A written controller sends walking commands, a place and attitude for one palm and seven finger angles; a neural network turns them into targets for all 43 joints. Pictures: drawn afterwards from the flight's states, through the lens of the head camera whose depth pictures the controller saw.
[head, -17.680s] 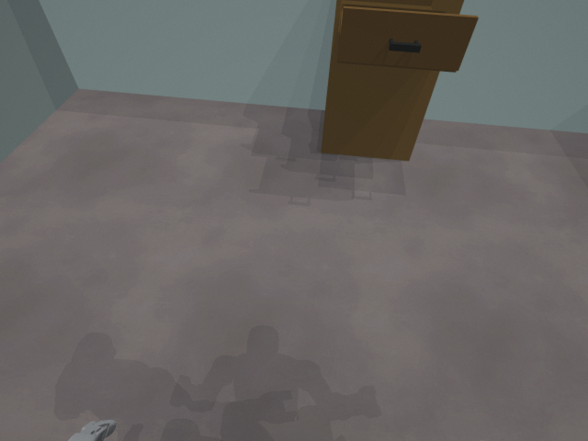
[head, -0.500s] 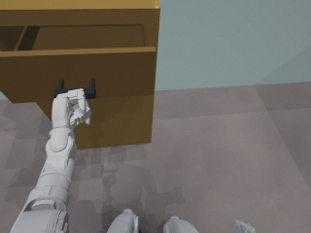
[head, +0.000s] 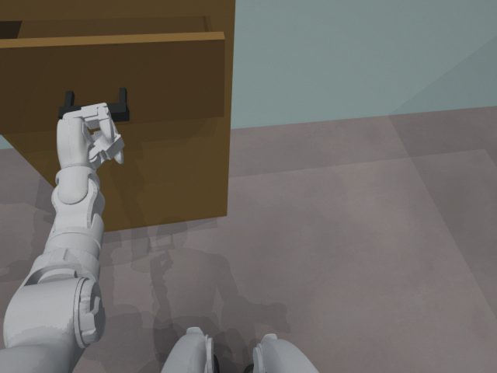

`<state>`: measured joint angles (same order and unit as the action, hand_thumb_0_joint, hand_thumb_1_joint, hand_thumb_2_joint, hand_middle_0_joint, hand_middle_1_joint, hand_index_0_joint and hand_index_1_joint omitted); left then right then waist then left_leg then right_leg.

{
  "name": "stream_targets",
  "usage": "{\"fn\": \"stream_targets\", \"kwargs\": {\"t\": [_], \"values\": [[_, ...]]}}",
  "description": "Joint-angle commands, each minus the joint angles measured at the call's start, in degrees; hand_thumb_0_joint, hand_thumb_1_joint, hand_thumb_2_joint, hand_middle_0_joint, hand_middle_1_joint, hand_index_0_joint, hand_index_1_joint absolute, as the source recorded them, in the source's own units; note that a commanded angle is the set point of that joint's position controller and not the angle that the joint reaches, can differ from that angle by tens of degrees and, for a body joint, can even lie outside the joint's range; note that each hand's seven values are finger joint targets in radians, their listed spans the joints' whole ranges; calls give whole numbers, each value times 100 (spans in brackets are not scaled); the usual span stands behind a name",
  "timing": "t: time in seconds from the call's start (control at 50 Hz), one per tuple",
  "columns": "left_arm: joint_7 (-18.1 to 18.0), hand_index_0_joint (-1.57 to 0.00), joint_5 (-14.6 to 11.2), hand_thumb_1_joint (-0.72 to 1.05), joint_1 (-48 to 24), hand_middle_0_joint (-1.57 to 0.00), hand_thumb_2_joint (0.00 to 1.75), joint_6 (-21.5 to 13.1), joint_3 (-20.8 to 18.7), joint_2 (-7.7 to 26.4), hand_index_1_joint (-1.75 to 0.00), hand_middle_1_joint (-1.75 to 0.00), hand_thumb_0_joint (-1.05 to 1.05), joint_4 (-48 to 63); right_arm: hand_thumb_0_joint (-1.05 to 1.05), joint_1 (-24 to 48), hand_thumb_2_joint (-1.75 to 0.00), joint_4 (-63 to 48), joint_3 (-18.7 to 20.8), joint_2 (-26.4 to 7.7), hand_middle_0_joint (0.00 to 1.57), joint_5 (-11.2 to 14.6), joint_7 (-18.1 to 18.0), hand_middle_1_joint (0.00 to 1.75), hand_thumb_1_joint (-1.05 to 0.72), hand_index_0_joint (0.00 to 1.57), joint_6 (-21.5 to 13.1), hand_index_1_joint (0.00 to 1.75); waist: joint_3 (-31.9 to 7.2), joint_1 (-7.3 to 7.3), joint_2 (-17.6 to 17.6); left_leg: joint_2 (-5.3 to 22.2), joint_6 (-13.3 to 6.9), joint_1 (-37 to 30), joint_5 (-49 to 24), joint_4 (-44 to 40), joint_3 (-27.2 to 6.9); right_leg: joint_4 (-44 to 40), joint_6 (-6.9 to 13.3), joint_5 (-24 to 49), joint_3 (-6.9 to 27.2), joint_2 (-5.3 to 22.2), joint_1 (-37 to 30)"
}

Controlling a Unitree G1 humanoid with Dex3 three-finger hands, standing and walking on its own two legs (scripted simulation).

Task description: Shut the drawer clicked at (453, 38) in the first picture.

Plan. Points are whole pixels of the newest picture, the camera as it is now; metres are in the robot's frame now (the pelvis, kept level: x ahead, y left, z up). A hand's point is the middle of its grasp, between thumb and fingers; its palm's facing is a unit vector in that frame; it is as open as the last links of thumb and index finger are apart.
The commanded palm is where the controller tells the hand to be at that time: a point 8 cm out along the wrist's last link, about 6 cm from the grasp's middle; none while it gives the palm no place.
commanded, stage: push the drawer shut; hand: left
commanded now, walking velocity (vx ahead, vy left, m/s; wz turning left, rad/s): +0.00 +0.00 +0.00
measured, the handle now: (96, 104) +0.55 +0.23 +0.06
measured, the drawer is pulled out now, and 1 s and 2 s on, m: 0.06 0.00 0.00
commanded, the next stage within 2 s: pull the fist back off the drawer in 0.86 s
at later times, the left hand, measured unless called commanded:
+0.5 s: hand (116, 111) +0.53 +0.20 +0.06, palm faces +0.16 -0.99 -0.03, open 3.1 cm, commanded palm +0.51 +0.23 +0.06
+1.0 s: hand (109, 110) +0.54 +0.21 +0.06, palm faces +0.16 -0.99 -0.04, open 2.9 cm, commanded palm +0.56 +0.23 +0.06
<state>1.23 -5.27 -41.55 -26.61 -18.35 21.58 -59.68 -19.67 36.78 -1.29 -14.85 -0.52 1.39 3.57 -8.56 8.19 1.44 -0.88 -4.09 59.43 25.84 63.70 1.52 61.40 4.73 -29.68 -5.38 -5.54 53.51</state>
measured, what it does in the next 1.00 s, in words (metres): stands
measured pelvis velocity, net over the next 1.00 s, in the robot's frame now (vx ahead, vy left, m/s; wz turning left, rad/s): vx -0.02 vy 0.01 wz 0.00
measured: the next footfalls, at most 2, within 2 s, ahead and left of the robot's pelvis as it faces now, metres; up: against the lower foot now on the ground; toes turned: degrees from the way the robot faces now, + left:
none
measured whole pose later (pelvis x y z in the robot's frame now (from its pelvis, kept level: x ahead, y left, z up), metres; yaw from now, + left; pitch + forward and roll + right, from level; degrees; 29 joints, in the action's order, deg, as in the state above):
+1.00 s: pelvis -0.02 +0.01 -0.02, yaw +0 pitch +27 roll -7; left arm 1.9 0.8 -64.1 -24.4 -20.9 35.6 -78.0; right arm -23.4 37.7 -4.4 -15.8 -2.4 1.3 2.6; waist -7.3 15.0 2.1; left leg -0.4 -4.4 71.2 24.4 68.8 -1.9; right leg 63.6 4.6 -27.8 -9.2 -6.1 63.3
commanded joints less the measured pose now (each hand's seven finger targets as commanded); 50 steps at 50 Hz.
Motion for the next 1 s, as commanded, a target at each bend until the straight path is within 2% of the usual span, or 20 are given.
{"fn": "stream_targets", "kwargs": {"t": [0.0, 0.06, 0.12, 0.14, 0.16, 0.24, 0.3, 0.38, 0.46, 0.5, 0.54, 0.6, 0.64, 0.66, 0.72, 0.78, 0.84, 0.86, 0.88, 0.98], "values": [[-2, -140, 17, 90, -2842, -140, 90, -392, -281, 1482, -160, -160, 0, 912, 0, -799, -90, -348, 318, -1031, 20, -8, -56, 30, -90, 20, -93, 30, -2345, 169, 489, 163, 125, -2104, -1590, -528, -634, -881, -362, 1611, 703, 231, -543], [22, -140, 39, 90, -2943, -140, 90, -381, -342, 1611, -160, -160, 0, 842, 0, -871, -90, -375, 312, -1060, 20, -14, -46, 30, -90, 20, -38, 30, -2450, 169, 529, 171, 128, -2141, -1698, -537, -638, -867, -357, 1685, 689, 216, -576], [54, -140, 44, 90, -3104, -140, 90, -401, -299, 1519, -160, -160, 0, 831, 0, -963, -90, -351, 338, -1059, 20, -36, -6, 30, -90, 20, -12, 30, -2648, 217, 619, 200, 140, -2427, -1962, -503, -674, -837, -351, 1835, 634, 187, -468], [40, -140, 46, 90, -2845, -140, 90, -379, -534, 1765, -160, -160, 0, 725, 0, -1008, -90, -372, 334, -1091, 20, -42, -3, 30, -90, 20, 23, 30, -2685, 90, 611, 197, 152, -2384, -2017, -525, -673, -827, -331, 1857, 624, 176, -573], [60, -140, 55, 90, -2975, -140, 90, -363, -363, 1628, -160, -160, 0, 729, 0, -1003, -90, -388, 318, -1077, 20, -40, 6, 30, -90, 20, 52, 30, -2621, 201, 601, 196, 141, -2376, -2026, -524, -663, -851, -346, 1905, 628, 175, -539], [58, -140, 109, 90, -3093, -140, 90, -355, -481, 1793, -160, -160, 0, 634, 0, -1103, -90, -354, 326, -1091, 20, -56, 24, 30, -90, 20, 107, 30, -2603, 216, 659, 211, 138, -2354, -2092, -486, -667, -844, -343, 1962, 627, 163, -504], [43, -140, 141, 90, -3393, -140, 90, -310, -525, 1912, -160, -160, 0, 456, 0, -1189, -90, -332, 300, -1125, 20, -66, 18, 30, -90, 20, 136, 30, -2349, 360, 534, 217, 110, -2178, -1927, -479, -700, -863, -349, 1808, 610, 156, -367], [51, -140, 214, 90, -3513, -140, 90, -313, -686, 2196, -160, -160, 0, 410, 0, -1266, -90, -325, 305, -1158, 20, -85, 8, 30, -90, 20, 154, 30, -2566, 311, 758, 235, 133, -2291, -2008, -463, -707, -854, -336, 1781, 609, 145, -337], [87, -140, 230, 90, -3816, -140, 90, -324, -554, 2103, -160, -160, 0, 462, 0, -1340, -90, -274, 297, -1150, 20, -115, 29, 30, -90, 20, 191, 30, -2708, 402, 1030, 270, 173, -2647, -2391, -420, -785, -810, -319, 1928, 534, 128, -129], [72, -140, 248, 90, -3862, -140, 90, -310, -590, 2107, -160, -160, 0, 339, 0, -1418, -90, -247, 310, -1180, 20, -135, 43, 30, -90, 20, 203, 30, -2663, 463, 944, 302, 180, -2733, -2455, -425, -869, -796, -310, 1875, 476, 112, 27], [39, -140, 270, 90, -3935, -140, 90, -281, -704, 2293, -160, -160, 0, 243, 0, -1441, -90, -230, 301, -1219, 20, -136, 35, 30, -90, 20, 218, 30, -2641, 472, 838, 308, 171, -2585, -2315, -414, -886, -800, -320, 1744, 480, 107, 41], [-29, -140, 344, 90, -4743, -140, 90, -291, -389, 2036, -160, -160, 0, 302, 0, -1489, -90, -141, 287, -1194, 20, -153, 28, 30, -90, 20, 194, 30, -2454, 754, 970, 324, 143, -2625, -2066, -389, -973, -834, -335, 1471, 464, 120, 414], [-102, -140, 409, 90, -4756, -140, 90, -315, -669, 2451, -160, -160, 0, 204, 0, -1533, -90, -110, 291, -1268, 20, -170, 7, 30, -90, 20, 175, 30, -2548, 692, 1056, 340, 166, -2627, -1906, -389, -1015, -835, -316, 1255, 459, 112, 508], [-112, -140, 422, 90, -4837, -140, 90, -284, -495, 2272, -160, -160, 0, 76, 0, -1520, -90, -115, 270, -1251, 20, -168, 10, 30, -90, 20, 162, 30, -2475, 784, 1021, 322, 144, -2553, -1796, -382, -1013, -866, -325, 1185, 468, 107, 561], [-136, -140, 496, 90, -5252, -140, 90, -311, -552, 2508, -160, -160, 0, 25, 0, -1593, -90, -56, 241, -1278, 20, -186, -10, 30, -90, 20, 113, 30, -2507, 862, 1135, 332, 147, -2495, -1632, -349, -1064, -836, -318, 1039, 461, 103, 669], [-134, -140, 551, 90, -5618, -140, 90, -288, -325, 2408, -160, -160, 0, -43, 0, -1582, -90, -29, 203, -1280, 20, -199, -22, 30, -90, 20, 47, 30, -2482, 1010, 1305, 325, 124, -2430, -1276, -317, -1114, -832, -314, 785, 460, 105, 898], [-160, -140, 598, 90, -5896, -140, 90, -273, -405, 2735, -160, -160, 0, -76, 0, -1585, -90, -17, 149, -1344, 20, -196, -62, 30, -90, 20, -21, 30, -2509, 1057, 1459, 354, 140, -2362, -934, -355, -1217, -776, -304, 576, 436, 112, 1068], [-149, -140, 592, 90, -5968, -140, 90, -240, -245, 2563, -160, -160, 0, -115, 0, -1565, -90, -28, 136, -1331, 20, -190, -63, 30, -90, 20, -64, 30, -2487, 1117, 1495, 345, 124, -2342, -789, -372, -1228, -801, -312, 499, 446, 112, 1124], [-154, -140, 574, 90, -5962, -140, 90, -218, -408, 2779, -160, -160, 0, -152, 0, -1595, -90, -12, 123, -1353, 20, -189, -81, 30, -90, 20, -100, 30, -2515, 1097, 1406, 343, 102, -2199, -743, -337, -1180, -818, -317, 478, 473, 112, 1001], [-78, -140, 562, 90, -6106, -140, 90, -55, -157, 2699, -160, -160, 0, -324, 0, -1567, -90, -32, 50, -1385, 20, -157, -122, 30, -90, 20, -256, 30, -2355, 1179, 1507, 353, 89, -1876, -139, -411, -1222, -839, -317, 145, 510, 130, 1083]]}}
